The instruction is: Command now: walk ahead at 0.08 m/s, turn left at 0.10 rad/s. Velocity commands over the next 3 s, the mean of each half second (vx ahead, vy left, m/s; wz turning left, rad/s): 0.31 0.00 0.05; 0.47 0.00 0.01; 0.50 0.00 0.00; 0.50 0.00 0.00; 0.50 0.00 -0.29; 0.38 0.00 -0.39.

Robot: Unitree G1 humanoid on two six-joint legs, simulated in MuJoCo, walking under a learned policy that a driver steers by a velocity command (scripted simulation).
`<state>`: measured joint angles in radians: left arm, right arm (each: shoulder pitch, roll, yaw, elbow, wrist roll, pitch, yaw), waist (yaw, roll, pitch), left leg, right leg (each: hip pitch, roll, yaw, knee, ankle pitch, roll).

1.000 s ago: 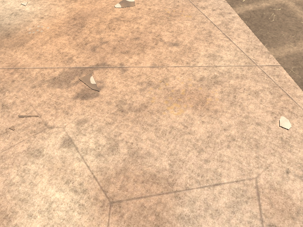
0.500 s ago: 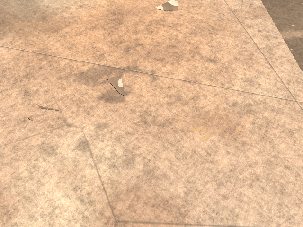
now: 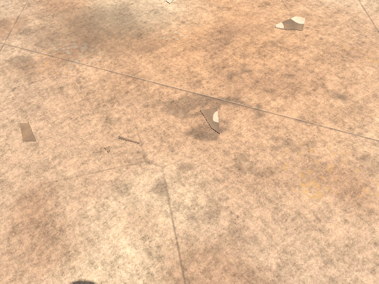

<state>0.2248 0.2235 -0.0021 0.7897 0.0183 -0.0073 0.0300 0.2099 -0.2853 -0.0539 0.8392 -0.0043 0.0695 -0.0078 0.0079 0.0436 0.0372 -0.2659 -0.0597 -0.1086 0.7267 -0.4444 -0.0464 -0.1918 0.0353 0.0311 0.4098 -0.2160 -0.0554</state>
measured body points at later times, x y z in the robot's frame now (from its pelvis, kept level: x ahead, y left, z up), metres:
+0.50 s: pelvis +0.12 -0.05 -0.02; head +0.14 -0.06 +0.43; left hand +0.27 +0.22 -0.11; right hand +0.09 -0.31 -0.17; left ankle -0.03 +0.10 -0.70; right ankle +0.18 -0.13 -0.75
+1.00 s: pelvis +0.38 -0.02 -0.03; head +0.42 -0.01 +0.42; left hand +0.32 +0.22 -0.17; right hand +0.58 -0.26 -0.13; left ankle +0.50 +0.05 -0.75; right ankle +0.19 -0.13 -0.72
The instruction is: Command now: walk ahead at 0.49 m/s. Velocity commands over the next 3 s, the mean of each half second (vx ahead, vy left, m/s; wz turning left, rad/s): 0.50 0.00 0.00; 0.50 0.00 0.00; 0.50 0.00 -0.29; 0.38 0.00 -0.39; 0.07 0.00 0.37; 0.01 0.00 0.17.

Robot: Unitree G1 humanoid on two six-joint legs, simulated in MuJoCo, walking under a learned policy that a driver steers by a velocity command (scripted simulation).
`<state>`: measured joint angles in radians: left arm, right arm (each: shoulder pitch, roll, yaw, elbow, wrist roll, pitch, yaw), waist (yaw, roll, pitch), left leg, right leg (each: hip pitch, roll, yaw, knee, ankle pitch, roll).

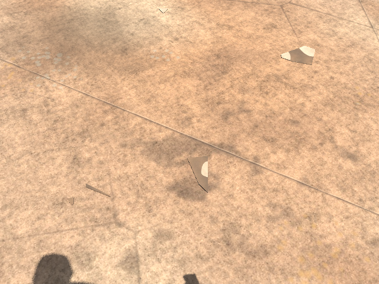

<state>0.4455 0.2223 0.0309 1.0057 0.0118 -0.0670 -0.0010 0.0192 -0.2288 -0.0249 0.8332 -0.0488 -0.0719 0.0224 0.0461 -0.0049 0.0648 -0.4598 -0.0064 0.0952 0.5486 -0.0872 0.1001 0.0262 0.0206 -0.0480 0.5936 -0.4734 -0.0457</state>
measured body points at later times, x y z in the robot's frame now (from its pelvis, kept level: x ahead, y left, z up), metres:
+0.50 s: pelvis +0.28 -0.01 +0.01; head +0.31 -0.01 +0.46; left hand +0.48 +0.21 -0.10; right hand +0.20 -0.25 -0.14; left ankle +0.11 +0.08 -0.72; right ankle +0.42 -0.10 -0.71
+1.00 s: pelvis +0.54 -0.03 +0.02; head +0.57 -0.03 +0.47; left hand +0.46 +0.21 -0.13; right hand +0.73 -0.24 -0.10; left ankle +0.70 +0.09 -0.69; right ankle +0.42 -0.10 -0.72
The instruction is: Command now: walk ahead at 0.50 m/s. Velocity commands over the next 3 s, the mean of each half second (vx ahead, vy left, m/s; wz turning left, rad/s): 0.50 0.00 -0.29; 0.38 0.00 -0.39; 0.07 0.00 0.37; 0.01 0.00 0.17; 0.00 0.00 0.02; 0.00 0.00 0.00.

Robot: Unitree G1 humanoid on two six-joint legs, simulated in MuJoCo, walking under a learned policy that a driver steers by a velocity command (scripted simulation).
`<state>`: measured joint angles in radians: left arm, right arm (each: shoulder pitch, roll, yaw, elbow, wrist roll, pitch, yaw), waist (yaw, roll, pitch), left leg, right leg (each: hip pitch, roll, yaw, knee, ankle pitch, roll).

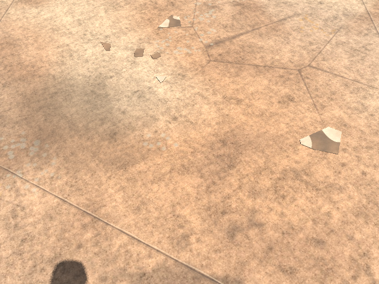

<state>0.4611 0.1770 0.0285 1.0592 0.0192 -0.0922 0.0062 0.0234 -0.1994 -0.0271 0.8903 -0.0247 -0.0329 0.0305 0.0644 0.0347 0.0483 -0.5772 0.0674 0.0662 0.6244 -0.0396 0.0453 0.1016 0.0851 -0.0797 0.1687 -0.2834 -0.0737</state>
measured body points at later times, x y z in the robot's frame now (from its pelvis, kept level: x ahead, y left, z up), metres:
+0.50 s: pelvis +0.27 +0.03 +0.00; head +0.29 +0.03 +0.45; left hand +0.44 +0.24 -0.13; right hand +0.18 -0.20 -0.14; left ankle +0.18 +0.10 -0.74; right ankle +0.40 -0.13 -0.69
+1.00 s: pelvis +0.50 -0.06 +0.00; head +0.53 -0.09 +0.45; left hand +0.63 +0.17 -0.13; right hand +0.51 -0.34 -0.13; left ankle +0.68 +0.02 -0.69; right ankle +0.44 -0.08 -0.74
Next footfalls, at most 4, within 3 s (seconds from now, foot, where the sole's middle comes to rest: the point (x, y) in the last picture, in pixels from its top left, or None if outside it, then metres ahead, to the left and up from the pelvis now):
0.08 left None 0.22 0.10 -0.78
0.64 right None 0.47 -0.09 -0.78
1.14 left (225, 223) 0.70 -0.05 -0.78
1.66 right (274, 248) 0.61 -0.22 -0.78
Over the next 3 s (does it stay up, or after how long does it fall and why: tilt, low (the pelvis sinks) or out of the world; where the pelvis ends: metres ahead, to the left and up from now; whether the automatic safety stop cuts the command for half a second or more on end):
stays up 0.56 -0.11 0.01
